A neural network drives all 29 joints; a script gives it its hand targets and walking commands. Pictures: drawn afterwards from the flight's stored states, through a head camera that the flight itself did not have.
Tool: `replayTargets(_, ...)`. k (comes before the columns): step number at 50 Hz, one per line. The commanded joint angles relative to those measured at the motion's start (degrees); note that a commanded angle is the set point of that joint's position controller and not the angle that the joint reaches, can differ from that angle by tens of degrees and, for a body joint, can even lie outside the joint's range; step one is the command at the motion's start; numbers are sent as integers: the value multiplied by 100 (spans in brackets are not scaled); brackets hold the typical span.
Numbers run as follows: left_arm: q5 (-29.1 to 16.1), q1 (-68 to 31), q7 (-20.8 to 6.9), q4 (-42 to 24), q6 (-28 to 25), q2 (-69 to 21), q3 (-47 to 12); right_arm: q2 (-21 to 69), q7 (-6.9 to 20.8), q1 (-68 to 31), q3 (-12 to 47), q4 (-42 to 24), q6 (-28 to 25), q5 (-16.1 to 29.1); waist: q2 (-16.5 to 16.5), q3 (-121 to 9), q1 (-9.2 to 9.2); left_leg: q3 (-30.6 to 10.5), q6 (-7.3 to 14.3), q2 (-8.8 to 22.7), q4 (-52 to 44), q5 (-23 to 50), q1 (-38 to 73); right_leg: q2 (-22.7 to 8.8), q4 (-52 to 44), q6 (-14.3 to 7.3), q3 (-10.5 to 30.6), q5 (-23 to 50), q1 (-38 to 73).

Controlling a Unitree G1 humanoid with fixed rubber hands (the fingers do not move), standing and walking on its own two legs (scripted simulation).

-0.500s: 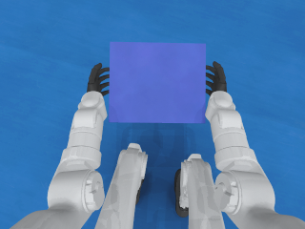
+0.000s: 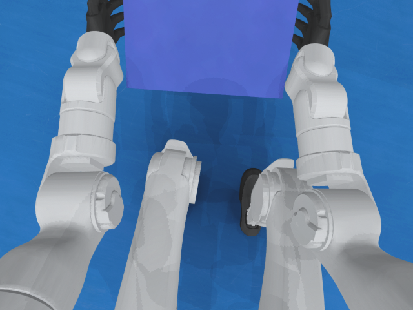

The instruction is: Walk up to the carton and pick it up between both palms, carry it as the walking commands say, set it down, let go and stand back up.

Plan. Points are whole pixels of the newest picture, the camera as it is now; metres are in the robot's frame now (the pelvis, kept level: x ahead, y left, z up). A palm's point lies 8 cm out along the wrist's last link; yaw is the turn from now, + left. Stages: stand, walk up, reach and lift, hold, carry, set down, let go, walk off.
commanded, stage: set down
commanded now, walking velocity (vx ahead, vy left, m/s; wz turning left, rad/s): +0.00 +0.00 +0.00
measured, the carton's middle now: (208, 30) +0.54 +0.09 -0.20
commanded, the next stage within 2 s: none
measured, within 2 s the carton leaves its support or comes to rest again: rests again in 1.56 s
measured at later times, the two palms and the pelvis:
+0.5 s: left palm (114, 34) +0.51 +0.26 -0.21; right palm (290, 42) +0.54 -0.06 -0.20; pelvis -0.01 +0.03 -0.06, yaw +0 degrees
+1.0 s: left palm (128, 39) +0.52 +0.25 -0.27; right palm (287, 43) +0.56 -0.07 -0.26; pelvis +0.01 +0.01 -0.09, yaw -2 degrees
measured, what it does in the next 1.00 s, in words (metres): lowers itself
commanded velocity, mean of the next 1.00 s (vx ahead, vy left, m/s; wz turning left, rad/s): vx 0.00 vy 0.00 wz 0.00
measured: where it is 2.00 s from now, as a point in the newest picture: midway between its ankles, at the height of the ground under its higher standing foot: (214, 205)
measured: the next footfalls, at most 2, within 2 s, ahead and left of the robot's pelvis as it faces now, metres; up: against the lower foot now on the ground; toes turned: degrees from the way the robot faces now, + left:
none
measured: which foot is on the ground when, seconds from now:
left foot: down 0.00-1.00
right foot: down 0.00-1.00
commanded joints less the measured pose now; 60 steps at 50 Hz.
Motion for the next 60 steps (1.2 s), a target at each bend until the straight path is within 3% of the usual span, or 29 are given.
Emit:
replayTargets(1, -1264, -5239, -1814, -2107, -305, -4651, -3044, 5543, 1636, -5130, 3682, -1468, -53, 1051, 120, -12905, 601, 399, 13, -503, -707, 2200, 4775, 510, -590, 12, -97, 1775, 4549)
replayTargets(3, -1372, -5387, -1727, -2238, -228, -4533, -3149, 5190, 1686, -5298, 3806, -1654, 30, 1098, 202, -13604, 490, 342, 21, -489, -641, 2347, 5307, 511, -418, -27, -141, 1899, 4960)
replayTargets(4, -1427, -5313, -1685, -2400, -185, -4542, -3292, 5118, 1644, -5167, 3980, -1625, 62, 1188, 177, -13501, 369, 368, -52, -530, -514, 2790, 5441, 533, -355, 11, -214, 2348, 5114)
replayTargets(5, -1470, -5366, -1634, -2705, -159, -4535, -3469, 5030, 1592, -5093, 4028, -1766, 80, 1329, 329, -13556, 376, 356, -120, -534, -361, 3129, 5803, 552, -258, 42, -301, 2458, 4915)
replayTargets(7, -1522, -5691, -1526, -3018, -18, -4637, -3681, 4897, 1602, -5339, 3934, -2137, 138, 1535, 781, -13706, 334, 284, -118, -434, -340, 3243, 6538, 604, -206, -17, -372, 1995, 4168)
replayTargets(8, -1475, -5792, -1479, -2897, 16, -4577, -3554, 4768, 1635, -5536, 3780, -2013, 162, 1522, 844, -13242, 395, 240, -83, -421, -422, 2987, 6403, 579, -195, -58, -429, 1614, 3729)
replayTargets(11, -1539, -6218, -1398, -2996, -44, -4599, -3639, 4703, 1683, -5851, 3548, -1832, 80, 1537, 842, -12776, 190, 109, -52, -401, -440, 2744, 6235, 555, -60, -138, -505, 1388, 3330)
replayTargets(16, -1344, -6185, -1343, -1947, -259, -4681, -3412, 4582, 1815, -5844, 2963, -677, -172, 1302, 914, -11309, 14, -59, -61, -374, -442, 2060, 5756, 453, 107, -197, -547, 838, 2277)
replayTargets(21, -1240, -6052, -1462, -920, -483, -4757, -3052, 4560, 1978, -5802, 2500, 93, -391, 1042, 714, -10199, -66, -135, -45, -387, -302, 1520, 5162, 348, 274, -195, -542, 561, 1678)
replayTargets(26, -1271, -5983, -1549, -562, -582, -4764, -2914, 4459, 2029, -5920, 2318, 142, -508, 1014, 658, -9872, -110, -157, -48, -405, -34, 1750, 5085, 313, 484, -139, -594, 702, 1430)
replayTargets(31, -1498, -6172, -1541, -939, -653, -4790, -3169, 4312, 1960, -5996, 2441, -187, -603, 1231, 893, -10382, -223, -184, -120, -385, 264, 2590, 5617, 313, 739, -120, -654, 1092, 1569)
replayTargets(34, -1551, -6421, -1523, -1274, -770, -4602, -3237, 4392, 1911, -5721, 2375, 143, -660, 1367, 1111, -10361, -119, -156, -136, -348, 375, 3114, 5622, 346, 866, -165, -626, 1242, 1470)
replayTargets(37, -1467, -6437, -1565, -1301, -909, -4203, -3162, 4550, 1906, -5312, 2292, 583, -673, 1365, 984, -9727, -66, -151, -87, -332, 492, 3259, 5082, 381, 895, -126, -528, 1396, 1405)
replayTargets(43, -1553, -6087, -1472, -1304, -1033, -3891, -3123, 4421, 1748, -5674, 2749, 128, -860, 1822, 720, -10182, 368, -108, -67, -289, 709, 3755, 5198, 424, 1070, -49, -509, 1829, 1904)
replayTargets(45, -1509, -5918, -1468, -1118, -1024, -3852, -3000, 4363, 1715, -5772, 2801, 84, -903, 1895, 612, -10024, 462, -80, -36, -275, 724, 3678, 5041, 447, 1061, -41, -497, 1844, 1957)
replayTargets(60, -1389, -6167, -1758, -300, -1049, -3555, -2556, 4431, 1688, -5817, 2642, 653, -852, 1806, 249, -8661, 581, 191, 98, -224, 785, 2260, 3316, 412, 986, -29, -362, 1476, 2211)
